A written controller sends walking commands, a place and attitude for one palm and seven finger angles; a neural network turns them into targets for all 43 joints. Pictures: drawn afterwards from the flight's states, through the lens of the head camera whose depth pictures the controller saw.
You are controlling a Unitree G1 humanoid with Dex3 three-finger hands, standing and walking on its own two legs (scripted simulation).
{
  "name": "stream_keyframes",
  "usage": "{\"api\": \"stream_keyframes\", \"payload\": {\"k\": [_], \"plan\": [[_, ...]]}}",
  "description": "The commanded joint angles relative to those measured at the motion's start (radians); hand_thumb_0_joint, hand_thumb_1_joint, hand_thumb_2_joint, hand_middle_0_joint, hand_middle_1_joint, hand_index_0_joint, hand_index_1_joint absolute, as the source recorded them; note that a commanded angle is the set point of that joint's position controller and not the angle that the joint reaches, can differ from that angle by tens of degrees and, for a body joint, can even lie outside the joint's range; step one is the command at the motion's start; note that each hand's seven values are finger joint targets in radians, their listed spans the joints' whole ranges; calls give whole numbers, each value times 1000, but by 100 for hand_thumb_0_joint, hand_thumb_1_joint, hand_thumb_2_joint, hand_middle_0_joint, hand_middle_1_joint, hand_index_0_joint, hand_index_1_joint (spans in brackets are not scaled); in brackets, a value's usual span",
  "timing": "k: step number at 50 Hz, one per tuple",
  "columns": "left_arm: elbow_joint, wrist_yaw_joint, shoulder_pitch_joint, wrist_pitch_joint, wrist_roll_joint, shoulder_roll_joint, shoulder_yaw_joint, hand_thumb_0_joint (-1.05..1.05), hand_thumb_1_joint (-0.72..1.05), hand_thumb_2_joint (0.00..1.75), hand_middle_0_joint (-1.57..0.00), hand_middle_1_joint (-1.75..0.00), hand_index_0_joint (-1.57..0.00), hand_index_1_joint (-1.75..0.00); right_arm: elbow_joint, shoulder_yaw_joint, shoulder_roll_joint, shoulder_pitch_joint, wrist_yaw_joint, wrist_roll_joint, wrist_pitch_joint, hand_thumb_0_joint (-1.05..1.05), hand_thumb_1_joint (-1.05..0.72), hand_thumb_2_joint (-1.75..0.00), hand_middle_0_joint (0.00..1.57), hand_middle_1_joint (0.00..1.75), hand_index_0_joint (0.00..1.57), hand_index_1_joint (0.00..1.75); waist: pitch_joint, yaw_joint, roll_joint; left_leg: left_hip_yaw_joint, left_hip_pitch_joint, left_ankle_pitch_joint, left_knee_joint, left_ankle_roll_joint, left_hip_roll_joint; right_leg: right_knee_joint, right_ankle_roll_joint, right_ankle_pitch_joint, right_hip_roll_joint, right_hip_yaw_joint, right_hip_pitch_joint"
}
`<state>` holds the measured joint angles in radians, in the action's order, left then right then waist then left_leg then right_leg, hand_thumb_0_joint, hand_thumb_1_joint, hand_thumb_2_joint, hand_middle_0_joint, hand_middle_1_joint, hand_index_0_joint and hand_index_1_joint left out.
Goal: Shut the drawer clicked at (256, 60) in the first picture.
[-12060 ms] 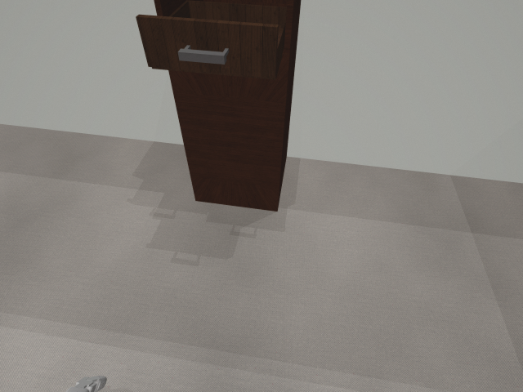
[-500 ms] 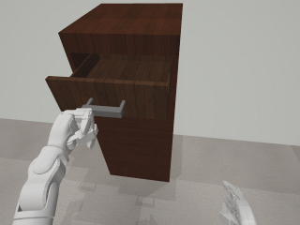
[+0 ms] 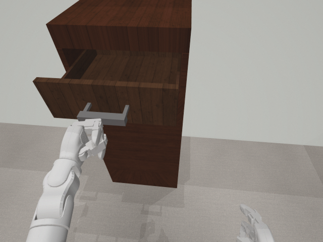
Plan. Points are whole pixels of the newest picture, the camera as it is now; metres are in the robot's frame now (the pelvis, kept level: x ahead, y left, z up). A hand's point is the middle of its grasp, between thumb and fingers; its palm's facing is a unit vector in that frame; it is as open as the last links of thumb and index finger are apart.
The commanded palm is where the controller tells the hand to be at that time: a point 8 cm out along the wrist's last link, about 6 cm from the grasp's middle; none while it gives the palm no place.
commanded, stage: bring the fist close to the handle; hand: left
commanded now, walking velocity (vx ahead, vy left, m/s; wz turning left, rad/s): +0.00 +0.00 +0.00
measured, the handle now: (105, 112) +0.41 +0.18 +0.11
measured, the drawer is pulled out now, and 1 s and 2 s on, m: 0.18 0.18 0.06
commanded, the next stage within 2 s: push the drawer shut in 0.48 s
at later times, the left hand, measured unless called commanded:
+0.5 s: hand (106, 142) +0.32 +0.16 +0.10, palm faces -0.04 -1.00 -0.05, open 3.3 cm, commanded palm +0.29 +0.21 +0.11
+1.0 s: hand (103, 134) +0.34 +0.17 +0.11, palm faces -0.03 -1.00 -0.04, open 2.8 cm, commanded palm +0.34 +0.21 +0.11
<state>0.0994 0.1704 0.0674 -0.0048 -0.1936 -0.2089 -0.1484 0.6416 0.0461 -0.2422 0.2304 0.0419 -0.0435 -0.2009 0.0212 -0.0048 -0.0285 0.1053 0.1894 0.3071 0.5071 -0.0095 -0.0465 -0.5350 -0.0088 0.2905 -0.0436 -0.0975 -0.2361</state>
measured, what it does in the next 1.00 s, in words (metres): stands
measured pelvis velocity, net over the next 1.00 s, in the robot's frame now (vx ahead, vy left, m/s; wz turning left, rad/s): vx -0.02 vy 0.00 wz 0.03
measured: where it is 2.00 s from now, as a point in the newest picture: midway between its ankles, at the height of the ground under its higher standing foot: outside the picture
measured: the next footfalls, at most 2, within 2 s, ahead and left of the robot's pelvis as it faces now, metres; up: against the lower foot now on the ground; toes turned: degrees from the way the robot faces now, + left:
none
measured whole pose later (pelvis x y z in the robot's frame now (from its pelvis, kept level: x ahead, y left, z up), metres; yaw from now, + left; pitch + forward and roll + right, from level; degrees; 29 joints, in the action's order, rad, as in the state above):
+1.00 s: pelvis -0.02 +0.00 +0.00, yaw +2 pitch +1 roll +0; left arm 0.53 0.20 0.40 -0.16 -0.20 -0.25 -0.14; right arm 0.69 0.04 -0.26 0.24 0.06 -0.06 -0.13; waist 0.00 0.00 -0.03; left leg 0.07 0.30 0.29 0.58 0.00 -0.04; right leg -0.57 -0.01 0.27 -0.06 -0.13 -0.32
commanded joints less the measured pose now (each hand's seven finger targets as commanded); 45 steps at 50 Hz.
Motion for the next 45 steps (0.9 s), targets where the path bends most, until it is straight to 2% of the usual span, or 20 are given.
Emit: {"api": "stream_keyframes", "payload": {"k": [1, 4, 5, 6, 7, 11, 12, 18, 21, 22, 24, 25, 27, 31, 33, 36, 37, 40, 43, 45], "plan": [[-200, -5, 272, -130, -13, -130, -52, 0, 90, 90, -140, -160, -140, -160, -146, -51, -109, -87, 2, 0, -53, 0, -90, -90, 20, 30, 20, 30, 209, -6, -4, -53, -53, -353, -31, 17, 32, 31, -5, -395, 34, 27, 73], [-126, 14, 293, -133, -9, -105, -11, 0, 90, 90, -140, -160, -140, -160, -134, -53, -116, -71, 1, -4, -42, 0, -90, -90, 20, 30, 20, 30, 153, 17, 9, -57, -24, -302, -24, 17, 34, 38, -3, -349, 37, 27, 23], [-133, 21, 309, -135, -10, -105, -4, 0, 90, 90, -140, -160, -140, -160, -139, -53, -119, -76, 3, -5, -40, 0, -90, -90, 20, 30, 20, 30, 159, 14, -8, -59, -17, -279, -26, 17, 36, 39, -4, -325, 35, 29, 22], [-123, 25, 326, -134, -16, -118, -12, 0, 90, 90, -140, -160, -140, -160, -141, -52, -121, -79, 5, -5, -38, 0, -90, -90, 20, 30, 20, 30, 162, 16, 22, -63, -11, -252, -27, 20, 37, 42, -3, -300, 35, 30, 20], [-128, 21, 351, -143, -11, -158, -39, 0, 90, 90, -140, -160, -140, -160, -137, -55, -127, -79, 10, -3, -34, 0, -90, -90, 20, 30, 20, 30, 171, 19, 53, -64, -10, -250, -27, 25, 33, 45, -1, -289, 36, 33, 28], [-200, 11, 386, -178, -21, -150, -48, 0, 90, 90, -140, -160, -140, -160, -150, -53, -113, -92, 10, 0, -43, 0, -90, -90, 20, 30, 20, 30, 266, -1, -10, -69, -54, -292, -30, 20, 34, 27, -8, -318, 34, 33, 65], [-189, 3, 372, -185, -22, -155, -52, 0, 90, 90, -140, -160, -140, -160, -145, -52, -115, -89, 9, 2, -42, 0, -90, -90, 20, 30, 20, 30, 268, 2, 29, -70, -50, -298, -27, 24, 30, 28, -5, -321, 36, 33, 64], [-11, -1, 340, -153, -14, -141, -46, 0, 90, 90, -140, -160, -140, -160, -130, -52, -123, -85, 6, -7, -18, 0, -90, -90, 20, 30, 20, 30, 144, 7, 75, -66, 27, -195, -45, 24, 35, 53, -1, -235, 36, 35, 19], [-31, 7, 377, -137, -12, -140, -36, 0, 90, 90, -140, -160, -140, -160, -143, -51, -121, -90, 6, -10, -10, 0, -90, -90, 20, 30, 20, 30, 178, 2, 11, -63, 11, -188, -44, 22, 39, 53, -5, -228, 33, 39, 24], [-34, 5, 398, -140, -8, -155, -40, 0, 90, 90, -140, -160, -140, -160, -142, -50, -124, -89, 7, -7, -7, 0, -90, -90, 20, 30, 20, 30, 178, 8, 41, -64, 13, -192, -40, 26, 38, 55, -4, -230, 33, 42, 29], [-62, 4, 399, -151, -14, -188, -79, 0, 90, 90, -140, -160, -140, -160, -153, -50, -123, -93, 8, -6, -7, 0, -90, -90, 20, 30, 20, 30, 223, -7, 31, -64, 7, -209, -42, 26, 39, 48, -7, -252, 33, 46, 59], [-75, 5, 428, -159, -19, -171, -65, 0, 90, 90, -140, -160, -140, -160, -155, -48, -119, -96, 9, -6, -8, 0, -90, -90, 20, 30, 20, 30, 230, -1, 33, -62, 2, -209, -40, 26, 40, 49, -5, -255, 33, 47, 59], [-65, 1, 440, -181, -25, -213, -106, 0, 90, 90, -140, -160, -140, -160, -146, -50, -124, -90, 13, -1, -10, 0, -90, -90, 20, 30, 20, 30, 230, 1, 80, -64, 10, -204, -36, 29, 35, 51, -2, -247, 36, 51, 64], [-31, 8, 503, -197, -27, -172, -60, 0, 90, 90, -140, -160, -140, -160, -128, -49, -118, -83, 15, -7, -12, 0, -90, -90, 20, 30, 20, 30, 202, 25, 13, -62, -3, -199, -32, 25, 39, 53, -3, -253, 37, 50, 29], [32, 14, 527, -187, -21, -176, -53, 0, 90, 90, -140, -160, -140, -160, -118, -49, -125, -74, 17, -9, -6, 0, -90, -90, 20, 30, 20, 30, 167, 34, 19, -64, 13, -167, -31, 28, 39, 62, -2, -216, 36, 53, 2], [83, 27, 565, -170, -19, -162, -32, 0, 90, 90, -140, -160, -140, -160, -115, -50, -130, -66, 20, -12, 1, 0, -90, -90, 20, 30, 20, 30, 186, 39, 14, -71, 10, -162, -28, 26, 42, 58, -5, -208, 35, 50, -6], [104, 27, 579, -168, -17, -171, -34, 0, 90, 90, -140, -160, -140, -160, -114, -50, -134, -62, 21, -12, 5, 0, -90, -90, 20, 30, 20, 30, 188, 41, 49, -73, 16, -165, -26, 30, 41, 59, -4, -207, 36, 51, -3], [103, 26, 620, -174, -25, -169, -45, 0, 90, 90, -140, -160, -140, -160, -119, -51, -131, -59, 21, -10, 9, 0, -90, -90, 20, 30, 20, 30, 250, 30, 32, -73, -3, -200, -23, 27, 43, 45, -8, -249, 35, 48, 19], [174, 16, 696, -183, -25, -213, -76, 0, 90, 90, -140, -160, -140, -160, -99, -52, -142, -44, 26, -10, 21, 0, -90, -90, 20, 30, 20, 30, 205, 50, 100, -79, 37, -156, -23, 31, 40, 57, 1, -196, 36, 53, -7], [196, 15, 804, -194, -23, -153, -11, 0, 90, 90, -140, -160, -140, -160, -88, -48, -134, -46, 26, -15, 23, 0, -90, -90, 20, 30, 20, 30, 175, 75, 38, -83, 23, -123, -20, 29, 43, 60, -2, -156, 36, 52, -61]]}}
